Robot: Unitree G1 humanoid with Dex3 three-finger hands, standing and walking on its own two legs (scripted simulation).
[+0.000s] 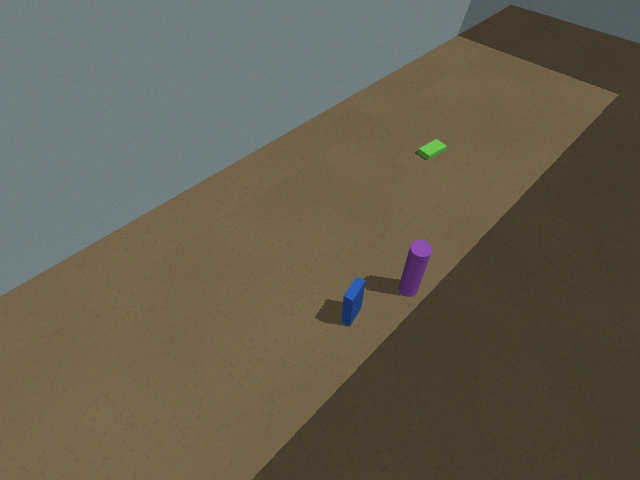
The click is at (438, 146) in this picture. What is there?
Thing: flat box
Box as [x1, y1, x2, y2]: [418, 139, 446, 159]
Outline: 446,146 436,139 420,147 418,149 418,153 428,159 445,150
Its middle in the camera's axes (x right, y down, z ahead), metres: +0.56 -0.42 +1.96
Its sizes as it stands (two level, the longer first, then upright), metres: 0.129 0.071 0.029
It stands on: the floor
